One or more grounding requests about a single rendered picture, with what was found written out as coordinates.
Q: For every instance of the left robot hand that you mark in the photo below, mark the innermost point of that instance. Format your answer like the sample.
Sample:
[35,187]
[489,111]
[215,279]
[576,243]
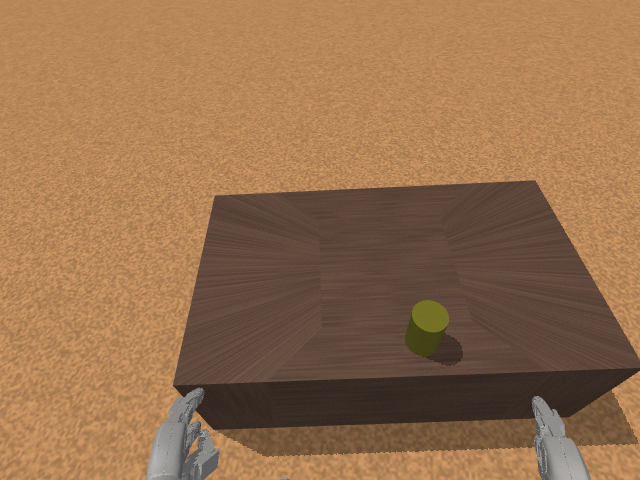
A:
[174,438]

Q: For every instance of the can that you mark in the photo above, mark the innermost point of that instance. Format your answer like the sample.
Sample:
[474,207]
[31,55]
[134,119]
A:
[426,327]

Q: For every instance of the right robot hand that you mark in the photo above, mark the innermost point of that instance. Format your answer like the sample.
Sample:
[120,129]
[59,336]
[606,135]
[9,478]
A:
[558,456]

